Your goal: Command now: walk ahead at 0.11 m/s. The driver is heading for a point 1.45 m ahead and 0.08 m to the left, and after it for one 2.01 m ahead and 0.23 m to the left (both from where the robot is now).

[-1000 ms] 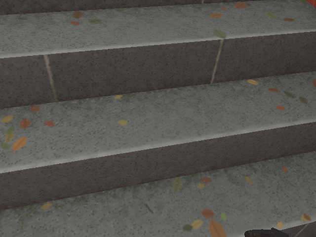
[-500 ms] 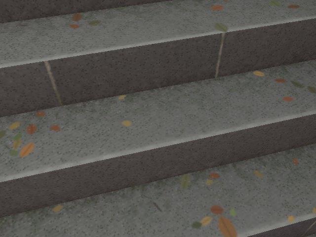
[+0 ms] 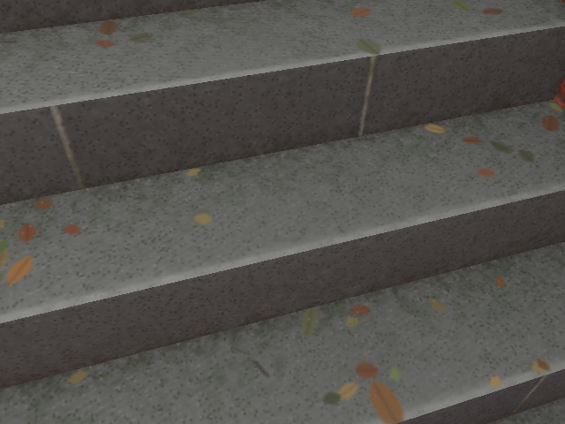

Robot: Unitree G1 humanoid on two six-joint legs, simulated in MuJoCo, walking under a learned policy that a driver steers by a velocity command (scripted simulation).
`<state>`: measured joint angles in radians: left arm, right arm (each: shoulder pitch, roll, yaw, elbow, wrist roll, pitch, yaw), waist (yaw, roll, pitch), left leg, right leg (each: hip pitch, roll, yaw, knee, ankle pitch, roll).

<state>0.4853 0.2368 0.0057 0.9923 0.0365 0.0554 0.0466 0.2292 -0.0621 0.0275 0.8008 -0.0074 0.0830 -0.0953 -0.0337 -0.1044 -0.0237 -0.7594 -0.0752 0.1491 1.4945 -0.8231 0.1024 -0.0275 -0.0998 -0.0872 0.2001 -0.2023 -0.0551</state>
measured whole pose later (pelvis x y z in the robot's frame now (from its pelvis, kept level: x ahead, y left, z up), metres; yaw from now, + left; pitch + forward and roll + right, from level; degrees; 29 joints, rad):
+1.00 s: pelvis +0.29 -0.06 +0.19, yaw +0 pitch +5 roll -4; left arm -0.14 0.01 -0.06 0.50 0.00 -0.02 0.00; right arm 0.51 -0.17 -0.01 1.07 0.03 -0.15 -0.03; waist -0.03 0.07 0.03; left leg 0.05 0.08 0.09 0.14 -0.14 0.11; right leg -1.18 -0.03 -0.13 1.48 -0.38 -0.17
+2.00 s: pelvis +0.74 -0.10 +0.54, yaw +1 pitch +4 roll +0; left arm 0.07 0.09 -0.01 0.69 0.06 0.02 -0.02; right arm 0.47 -0.07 -0.03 0.95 -0.08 -0.11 -0.04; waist -0.08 -0.03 -0.03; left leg -0.22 0.04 0.07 0.40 -0.25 0.01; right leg -1.13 -0.09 0.00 1.92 -0.30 -0.08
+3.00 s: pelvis +1.03 -0.11 +0.71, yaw +23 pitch +5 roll -2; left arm -0.03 0.16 -0.06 0.78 0.05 -0.03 -0.07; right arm 0.66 -0.14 0.04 1.21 -0.13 -0.08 0.08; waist -0.07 0.02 -0.10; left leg -0.26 -0.10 -0.20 0.67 -0.48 0.08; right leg -1.46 -0.01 0.04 2.17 -0.19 -0.21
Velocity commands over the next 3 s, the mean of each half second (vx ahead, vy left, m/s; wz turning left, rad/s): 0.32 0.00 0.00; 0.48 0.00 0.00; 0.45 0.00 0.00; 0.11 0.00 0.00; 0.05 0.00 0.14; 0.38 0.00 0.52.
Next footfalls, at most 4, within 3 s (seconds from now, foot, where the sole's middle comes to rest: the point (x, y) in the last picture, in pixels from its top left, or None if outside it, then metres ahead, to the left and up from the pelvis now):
0.28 right None -0.05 -0.04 -0.80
0.62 left None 0.18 0.03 -0.61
1.04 right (385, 363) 0.50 -0.19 -0.42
1.46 left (267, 195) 0.75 0.03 -0.24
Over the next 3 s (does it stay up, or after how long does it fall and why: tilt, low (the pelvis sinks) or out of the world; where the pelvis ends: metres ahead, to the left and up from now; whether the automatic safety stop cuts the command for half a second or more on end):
stays up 1.03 -0.11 0.71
